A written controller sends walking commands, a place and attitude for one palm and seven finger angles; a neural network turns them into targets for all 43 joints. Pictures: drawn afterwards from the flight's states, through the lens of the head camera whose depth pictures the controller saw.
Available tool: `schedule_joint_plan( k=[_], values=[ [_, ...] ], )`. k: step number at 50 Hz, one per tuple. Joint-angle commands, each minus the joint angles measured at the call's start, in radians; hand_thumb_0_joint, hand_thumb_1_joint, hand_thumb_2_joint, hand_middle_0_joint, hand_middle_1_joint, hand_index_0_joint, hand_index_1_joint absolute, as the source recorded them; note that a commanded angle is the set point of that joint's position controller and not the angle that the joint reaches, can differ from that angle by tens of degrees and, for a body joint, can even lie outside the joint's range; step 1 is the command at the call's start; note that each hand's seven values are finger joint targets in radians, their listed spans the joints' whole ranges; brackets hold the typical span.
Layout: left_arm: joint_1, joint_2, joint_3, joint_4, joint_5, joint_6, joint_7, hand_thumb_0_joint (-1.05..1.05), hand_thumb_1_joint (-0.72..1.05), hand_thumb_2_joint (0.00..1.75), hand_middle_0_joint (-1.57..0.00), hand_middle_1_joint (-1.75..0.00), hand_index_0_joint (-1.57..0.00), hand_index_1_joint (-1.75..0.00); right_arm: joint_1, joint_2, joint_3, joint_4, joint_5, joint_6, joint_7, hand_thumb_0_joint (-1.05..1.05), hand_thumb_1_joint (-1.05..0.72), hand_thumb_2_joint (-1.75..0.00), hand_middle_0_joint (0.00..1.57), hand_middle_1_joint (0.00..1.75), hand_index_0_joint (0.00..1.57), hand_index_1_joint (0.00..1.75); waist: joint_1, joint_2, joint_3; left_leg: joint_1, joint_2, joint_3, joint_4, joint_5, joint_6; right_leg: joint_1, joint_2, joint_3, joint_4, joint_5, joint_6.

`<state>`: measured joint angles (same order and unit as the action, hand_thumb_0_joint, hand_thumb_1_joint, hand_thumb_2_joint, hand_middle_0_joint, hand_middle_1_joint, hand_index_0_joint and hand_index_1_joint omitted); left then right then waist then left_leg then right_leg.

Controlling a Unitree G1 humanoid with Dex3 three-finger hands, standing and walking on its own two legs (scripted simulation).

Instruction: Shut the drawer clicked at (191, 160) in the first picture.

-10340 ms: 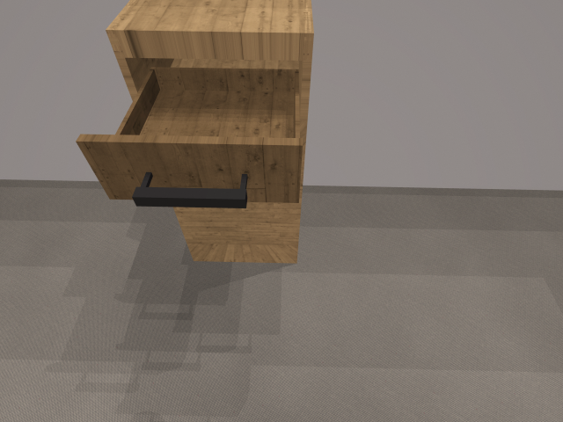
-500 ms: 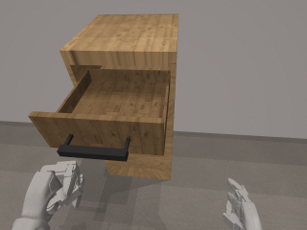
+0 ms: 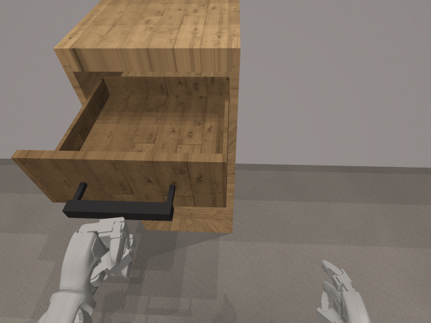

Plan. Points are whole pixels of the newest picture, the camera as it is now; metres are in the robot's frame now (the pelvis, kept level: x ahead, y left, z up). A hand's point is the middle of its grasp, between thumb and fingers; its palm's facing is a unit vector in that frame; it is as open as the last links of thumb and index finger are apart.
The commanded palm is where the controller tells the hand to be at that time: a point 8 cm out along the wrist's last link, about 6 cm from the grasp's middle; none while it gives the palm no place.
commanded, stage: bring the fist close to the handle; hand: left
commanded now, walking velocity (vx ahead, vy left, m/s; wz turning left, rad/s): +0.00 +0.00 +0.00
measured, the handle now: (123, 199) +0.32 +0.20 +0.06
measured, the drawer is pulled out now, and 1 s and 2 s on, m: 0.29 0.29 0.16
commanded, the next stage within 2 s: push the drawer shut in 0.70 s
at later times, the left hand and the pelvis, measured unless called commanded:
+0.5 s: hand (139, 248) +0.23 +0.15 +0.06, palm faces +0.01 -1.00 -0.05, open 3.3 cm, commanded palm +0.21 +0.20 +0.06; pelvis +0.00 +0.00 -0.02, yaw +0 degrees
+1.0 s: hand (142, 242) +0.24 +0.14 +0.06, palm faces +0.01 -1.00 -0.06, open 3.3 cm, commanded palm +0.23 +0.20 +0.06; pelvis -0.01 -0.01 -0.02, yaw +0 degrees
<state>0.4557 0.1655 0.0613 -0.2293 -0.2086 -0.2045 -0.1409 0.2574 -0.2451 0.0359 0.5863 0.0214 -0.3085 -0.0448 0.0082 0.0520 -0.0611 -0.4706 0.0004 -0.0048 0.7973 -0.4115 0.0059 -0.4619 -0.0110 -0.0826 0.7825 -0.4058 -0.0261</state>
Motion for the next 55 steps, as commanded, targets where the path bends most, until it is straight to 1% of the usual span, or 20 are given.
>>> schedule_joint_plan(
  k=[1,3,6,8,11,15,18,20,25,28,30,33,35,37,40,45,48,50,53,55],
  values=[
    [-0.084,0.076,0.050,-0.195,-0.006,-0.081,0.014,0.00,0.90,0.90,-1.40,-1.60,-1.40,-1.60,-0.086,-0.105,-0.049,-0.174,0.003,-0.046,-0.002,0.00,-0.90,-0.90,0.20,0.30,0.20,0.30,0.000,-0.042,-0.141,0.034,-0.009,-0.017,-0.100,0.227,0.012,0.041,0.008,0.020,-0.098,0.233,0.014],
    [-0.092,0.098,0.076,-0.177,-0.004,-0.093,0.024,0.00,0.90,0.90,-1.40,-1.60,-1.40,-1.60,-0.083,-0.107,-0.053,-0.170,0.001,-0.035,-0.002,0.00,-0.90,-0.90,0.20,0.30,0.20,0.30,0.001,-0.066,-0.152,0.021,-0.008,-0.017,-0.090,0.238,0.013,0.046,0.010,0.024,-0.090,0.245,0.013],
    [-0.119,0.070,0.042,-0.164,0.002,-0.110,0.023,0.00,0.90,0.90,-1.40,-1.60,-1.40,-1.60,-0.076,-0.105,-0.049,-0.179,0.000,-0.023,0.004,0.00,-0.90,-0.90,0.20,0.30,0.20,0.30,-0.010,-0.027,-0.162,0.015,-0.008,-0.017,-0.075,0.249,0.008,0.022,0.009,0.019,-0.065,0.259,0.011],
    [-0.121,0.090,0.063,-0.126,0.006,-0.119,0.029,0.00,0.90,0.90,-1.40,-1.60,-1.40,-1.60,-0.073,-0.108,-0.054,-0.171,0.000,-0.013,0.005,0.00,-0.90,-0.90,0.20,0.30,0.20,0.30,-0.012,-0.056,-0.158,-0.002,-0.005,-0.017,-0.062,0.248,0.010,0.012,0.011,0.022,-0.062,0.257,0.011],
    [-0.149,0.069,0.033,-0.109,0.005,-0.137,0.021,0.00,0.90,0.90,-1.40,-1.60,-1.40,-1.60,-0.065,-0.111,-0.055,-0.178,-0.002,-0.004,0.010,0.00,-0.90,-0.90,0.20,0.30,0.20,0.30,-0.019,-0.057,-0.183,-0.014,-0.006,-0.018,-0.042,0.256,0.009,-0.003,0.010,0.023,-0.037,0.273,0.011],
    [-0.170,0.077,0.047,-0.069,0.010,-0.156,0.020,0.00,0.90,0.90,-1.40,-1.60,-1.40,-1.60,-0.062,-0.112,-0.059,-0.181,-0.004,0.018,0.011,0.00,-0.90,-0.90,0.20,0.30,0.20,0.30,-0.020,-0.056,-0.198,-0.042,-0.009,-0.013,-0.018,0.252,0.009,-0.018,0.010,0.031,-0.019,0.277,0.011],
    [-0.159,0.113,0.081,-0.113,0.004,-0.173,0.029,0.00,0.90,0.90,-1.40,-1.60,-1.40,-1.60,-0.064,-0.109,-0.060,-0.189,-0.002,0.027,0.012,0.00,-0.90,-0.90,0.20,0.30,0.20,0.30,-0.006,-0.041,-0.239,-0.033,-0.006,-0.013,-0.020,0.265,0.010,0.012,0.009,0.034,-0.016,0.283,0.007],
    [-0.151,0.075,0.040,-0.133,0.004,-0.174,0.030,0.00,0.90,0.90,-1.40,-1.60,-1.40,-1.60,-0.063,-0.103,-0.059,-0.201,0.001,0.030,0.015,0.00,-0.90,-0.90,0.20,0.30,0.20,0.30,-0.012,-0.023,-0.242,-0.024,-0.004,-0.012,-0.021,0.270,0.009,0.003,0.009,0.028,-0.012,0.285,0.008],
    [-0.163,0.073,0.030,-0.082,0.008,-0.157,0.034,0.00,0.90,0.90,-1.40,-1.60,-1.40,-1.60,-0.065,-0.111,-0.055,-0.200,0.004,0.047,0.013,0.00,-0.90,-0.90,0.20,0.30,0.20,0.30,-0.029,-0.062,-0.175,-0.068,-0.004,-0.015,-0.022,0.199,0.011,-0.031,0.011,0.033,-0.029,0.220,0.013],
    [-0.153,0.103,0.060,-0.095,0.007,-0.157,0.039,0.00,0.90,0.90,-1.40,-1.60,-1.40,-1.60,-0.070,-0.113,-0.058,-0.204,0.002,0.050,0.010,0.00,-0.90,-0.90,0.20,0.30,0.20,0.30,-0.017,-0.060,-0.199,-0.065,-0.006,-0.014,-0.023,0.194,0.014,-0.011,0.010,0.040,-0.033,0.209,0.011],
    [-0.146,0.087,0.048,-0.112,0.001,-0.158,0.038,0.00,0.90,0.90,-1.40,-1.60,-1.40,-1.60,-0.067,-0.107,-0.058,-0.212,0.003,0.051,0.011,0.00,-0.90,-0.90,0.20,0.30,0.20,0.30,-0.018,-0.062,-0.217,-0.058,-0.008,-0.008,-0.020,0.203,0.014,0.001,0.007,0.045,-0.034,0.229,0.014],
    [-0.130,0.105,0.068,-0.105,-0.001,-0.166,0.041,0.00,0.90,0.90,-1.40,-1.60,-1.40,-1.60,-0.071,-0.108,-0.058,-0.206,0.003,0.055,0.011,0.00,-0.90,-0.90,0.20,0.30,0.20,0.30,-0.018,-0.076,-0.200,-0.072,-0.007,-0.009,-0.017,0.202,0.015,0.005,0.007,0.050,-0.040,0.228,0.014],
    [-0.122,0.091,0.058,-0.103,-0.002,-0.169,0.037,0.00,0.90,0.90,-1.40,-1.60,-1.40,-1.60,-0.070,-0.105,-0.056,-0.210,0.004,0.055,0.013,0.00,-0.90,-0.90,0.20,0.30,0.20,0.30,-0.016,-0.054,-0.192,-0.072,-0.009,-0.005,-0.020,0.186,0.013,-0.006,0.007,0.049,-0.040,0.210,0.014],
    [-0.150,0.091,0.048,-0.094,-0.002,-0.170,0.034,0.00,0.90,0.90,-1.40,-1.60,-1.40,-1.60,-0.070,-0.108,-0.055,-0.209,0.006,0.055,0.012,0.00,-0.90,-0.90,0.20,0.30,0.20,0.30,-0.030,-0.068,-0.166,-0.079,-0.008,-0.007,-0.017,0.159,0.014,-0.028,0.007,0.052,-0.048,0.181,0.016],
    [-0.137,0.103,0.060,-0.103,-0.002,-0.174,0.032,0.00,0.90,0.90,-1.40,-1.60,-1.40,-1.60,-0.069,-0.108,-0.058,-0.210,0.004,0.056,0.010,0.00,-0.90,-0.90,0.20,0.30,0.20,0.30,-0.022,-0.061,-0.195,-0.078,-0.011,-0.005,-0.012,0.163,0.016,-0.010,0.005,0.063,-0.051,0.183,0.016],
    [-0.287,0.120,0.072,-0.043,-0.002,-0.175,0.032,0.00,0.90,0.90,-1.40,-1.60,-1.40,-1.60,-0.073,-0.112,-0.053,-0.186,0.007,0.059,0.002,0.00,-0.90,-0.90,0.20,0.30,0.20,0.30,-0.044,-0.063,-0.163,-0.092,-0.012,-0.008,-0.006,0.131,0.016,-0.041,0.004,0.072,-0.061,0.141,0.018],
    [-0.375,0.115,0.057,-0.008,-0.001,-0.170,0.030,0.00,0.90,0.90,-1.40,-1.60,-1.40,-1.60,-0.086,-0.116,-0.050,-0.175,0.009,0.058,-0.001,0.00,-0.90,-0.90,0.20,0.30,0.20,0.30,-0.047,-0.042,-0.178,-0.080,-0.013,-0.009,-0.012,0.122,0.018,-0.039,0.002,0.078,-0.070,0.120,0.016],
    [-0.391,0.119,0.069,0.022,-0.001,-0.161,0.030,0.00,0.90,0.90,-1.40,-1.60,-1.40,-1.60,-0.077,-0.115,-0.052,-0.171,0.008,0.060,0.000,0.00,-0.90,-0.90,0.20,0.30,0.20,0.30,-0.034,-0.030,-0.211,-0.061,-0.013,-0.009,-0.020,0.157,0.015,-0.013,0.002,0.071,-0.060,0.174,0.014],
    [-0.462,0.138,0.085,0.054,-0.005,-0.152,0.029,0.00,0.90,0.90,-1.40,-1.60,-1.40,-1.60,-0.079,-0.122,-0.052,-0.156,0.007,0.065,-0.004,0.00,-0.90,-0.90,0.20,0.30,0.20,0.30,-0.050,-0.089,-0.216,-0.065,-0.012,-0.011,-0.021,0.163,0.019,-0.003,0.002,0.071,-0.067,0.187,0.021],
    [-0.531,0.142,0.088,0.087,-0.010,-0.151,0.024,0.00,0.90,0.90,-1.40,-1.60,-1.40,-1.60,-0.083,-0.121,-0.050,-0.146,0.011,0.068,-0.007,0.00,-0.90,-0.90,0.20,0.30,0.20,0.30,-0.057,-0.085,-0.198,-0.069,-0.013,-0.011,-0.024,0.138,0.017,-0.016,0.001,0.079,-0.078,0.158,0.022]
  ],
)
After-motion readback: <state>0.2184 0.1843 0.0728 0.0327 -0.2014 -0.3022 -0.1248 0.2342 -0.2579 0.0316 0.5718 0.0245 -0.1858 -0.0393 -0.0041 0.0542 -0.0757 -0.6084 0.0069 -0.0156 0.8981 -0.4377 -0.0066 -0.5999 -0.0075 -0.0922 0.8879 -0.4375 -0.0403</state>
